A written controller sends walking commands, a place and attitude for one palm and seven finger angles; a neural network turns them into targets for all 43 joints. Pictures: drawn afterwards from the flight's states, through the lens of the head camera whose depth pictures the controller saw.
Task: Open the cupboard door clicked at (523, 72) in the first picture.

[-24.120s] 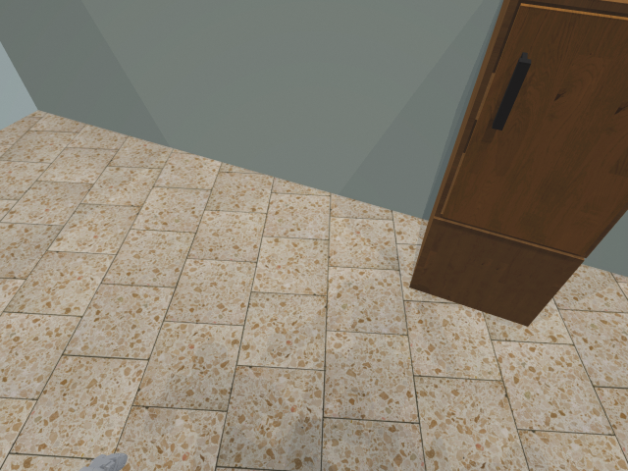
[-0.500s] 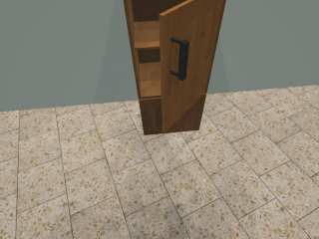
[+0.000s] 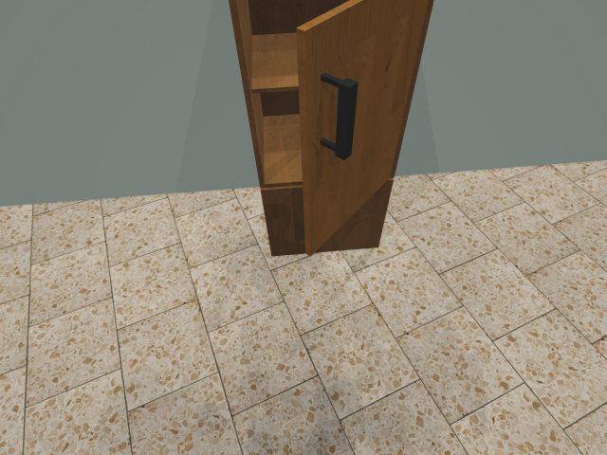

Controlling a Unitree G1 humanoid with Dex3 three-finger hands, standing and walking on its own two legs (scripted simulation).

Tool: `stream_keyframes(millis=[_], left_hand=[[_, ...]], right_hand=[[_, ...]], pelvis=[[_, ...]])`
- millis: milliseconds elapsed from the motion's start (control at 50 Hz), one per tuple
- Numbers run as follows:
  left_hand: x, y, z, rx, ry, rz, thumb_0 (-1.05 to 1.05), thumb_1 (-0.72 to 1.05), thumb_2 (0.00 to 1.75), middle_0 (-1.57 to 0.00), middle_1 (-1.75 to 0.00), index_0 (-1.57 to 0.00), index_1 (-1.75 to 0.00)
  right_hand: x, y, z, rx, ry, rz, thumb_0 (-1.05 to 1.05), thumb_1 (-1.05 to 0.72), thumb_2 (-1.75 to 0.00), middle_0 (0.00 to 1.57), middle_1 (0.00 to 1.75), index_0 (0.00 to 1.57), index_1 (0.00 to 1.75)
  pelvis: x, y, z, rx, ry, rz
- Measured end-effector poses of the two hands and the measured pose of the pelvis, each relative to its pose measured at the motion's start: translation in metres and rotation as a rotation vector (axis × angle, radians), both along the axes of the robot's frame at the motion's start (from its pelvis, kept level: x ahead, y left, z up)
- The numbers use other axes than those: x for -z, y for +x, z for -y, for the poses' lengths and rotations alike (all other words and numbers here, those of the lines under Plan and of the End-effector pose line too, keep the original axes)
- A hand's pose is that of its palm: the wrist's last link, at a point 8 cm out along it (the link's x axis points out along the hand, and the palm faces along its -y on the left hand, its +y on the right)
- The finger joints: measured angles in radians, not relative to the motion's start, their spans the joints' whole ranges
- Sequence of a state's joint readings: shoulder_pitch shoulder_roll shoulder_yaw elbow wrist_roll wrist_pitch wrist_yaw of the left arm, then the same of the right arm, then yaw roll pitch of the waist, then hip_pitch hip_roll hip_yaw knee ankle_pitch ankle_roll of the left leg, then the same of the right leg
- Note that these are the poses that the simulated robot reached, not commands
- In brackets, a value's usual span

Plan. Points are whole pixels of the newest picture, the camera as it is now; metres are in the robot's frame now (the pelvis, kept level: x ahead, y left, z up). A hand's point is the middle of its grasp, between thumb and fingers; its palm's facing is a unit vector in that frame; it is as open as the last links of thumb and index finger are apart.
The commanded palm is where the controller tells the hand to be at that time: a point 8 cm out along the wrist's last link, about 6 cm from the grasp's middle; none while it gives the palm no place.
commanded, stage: look to check the result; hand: left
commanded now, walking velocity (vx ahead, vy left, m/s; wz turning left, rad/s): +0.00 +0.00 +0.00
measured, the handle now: (335, 117) +0.66 -0.03 +0.07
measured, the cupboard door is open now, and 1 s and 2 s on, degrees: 45 45 45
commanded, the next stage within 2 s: walk to a spot facing it in 0.20 s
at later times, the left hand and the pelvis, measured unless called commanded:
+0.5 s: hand out of the picture +0.10 +0.22 -0.16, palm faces -0.05 -0.94 -0.33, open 7.4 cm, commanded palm none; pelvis +0.01 -0.01 +0.00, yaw -4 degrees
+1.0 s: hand out of the picture +0.11 +0.17 -0.18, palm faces -0.26 -0.93 -0.27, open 7.4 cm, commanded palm none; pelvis -0.03 -0.01 -0.03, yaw -17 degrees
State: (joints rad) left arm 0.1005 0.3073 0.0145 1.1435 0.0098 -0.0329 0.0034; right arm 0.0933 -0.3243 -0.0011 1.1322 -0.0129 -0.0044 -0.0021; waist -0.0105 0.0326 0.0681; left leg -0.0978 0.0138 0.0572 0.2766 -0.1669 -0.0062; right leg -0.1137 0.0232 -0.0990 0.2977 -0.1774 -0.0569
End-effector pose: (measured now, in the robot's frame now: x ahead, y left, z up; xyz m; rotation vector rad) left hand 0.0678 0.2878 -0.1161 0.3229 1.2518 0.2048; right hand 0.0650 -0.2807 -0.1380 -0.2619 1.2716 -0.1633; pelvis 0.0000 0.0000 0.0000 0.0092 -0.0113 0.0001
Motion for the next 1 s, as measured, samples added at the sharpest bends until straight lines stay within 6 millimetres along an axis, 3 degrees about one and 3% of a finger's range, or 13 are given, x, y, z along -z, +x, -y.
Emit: stream_keyframes(millis=[260,460,560,720,820,920,1000], left_hand=[[-0.001,0.019,0.008,0.008,0.004,0.021,0.01,0.91,0.90,-0.20,-0.30,-0.21,-0.30],[0.004,0.029,0.019,0.023,-0.007,0.021,0.01,0.91,0.90,-0.20,-0.30,-0.21,-0.30],[0.017,0.023,0.033,0.044,-0.048,-0.019,0.01,0.91,0.90,-0.20,-0.30,-0.21,-0.30],[0.038,0.015,0.043,0.094,-0.127,-0.061,0.01,0.91,0.90,-0.20,-0.30,-0.21,-0.30],[0.035,0.025,0.046,0.141,-0.137,-0.065,0.01,0.91,0.90,-0.20,-0.30,-0.21,-0.30],[0.028,0.041,0.056,0.195,-0.120,-0.030,0.01,0.91,0.90,-0.20,-0.30,-0.20,-0.30],[0.034,0.050,0.068,0.254,-0.080,0.004,0.01,0.91,0.90,-0.20,-0.30,-0.20,-0.30]], right_hand=[[0.000,0.010,0.009,0.006,-0.003,0.002,0.00,-0.91,-0.90,0.20,0.30,0.20,0.30],[0.002,0.002,0.009,0.050,-0.010,0.005,0.00,-0.91,-0.90,0.20,0.30,0.20,0.30],[0.008,-0.021,-0.006,0.121,0.015,-0.004,0.00,-0.91,-0.90,0.20,0.30,0.20,0.30],[0.012,-0.079,-0.038,0.230,0.028,-0.066,0.00,-0.91,-0.90,0.20,0.30,0.20,0.30],[0.014,-0.120,-0.050,0.273,0.039,-0.108,0.00,-0.91,-0.90,0.20,0.30,0.20,0.30],[0.020,-0.144,-0.047,0.312,0.067,-0.135,0.00,-0.91,-0.90,0.20,0.30,0.20,0.30],[0.037,-0.150,-0.028,0.367,0.083,-0.102,0.00,-0.90,-0.90,0.20,0.30,0.20,0.30]], pelvis=[[0.000,0.012,0.008,0.004,0.001,-0.001],[0.002,0.013,0.010,0.042,-0.003,-0.002],[0.007,0.009,0.008,0.087,-0.012,0.001],[0.014,-0.004,-0.006,0.148,-0.010,0.000],[0.013,-0.015,-0.010,0.200,-0.004,0.000],[0.014,-0.023,-0.002,0.256,-0.012,0.000],[0.029,-0.028,0.015,0.304,0.011,-0.012]])
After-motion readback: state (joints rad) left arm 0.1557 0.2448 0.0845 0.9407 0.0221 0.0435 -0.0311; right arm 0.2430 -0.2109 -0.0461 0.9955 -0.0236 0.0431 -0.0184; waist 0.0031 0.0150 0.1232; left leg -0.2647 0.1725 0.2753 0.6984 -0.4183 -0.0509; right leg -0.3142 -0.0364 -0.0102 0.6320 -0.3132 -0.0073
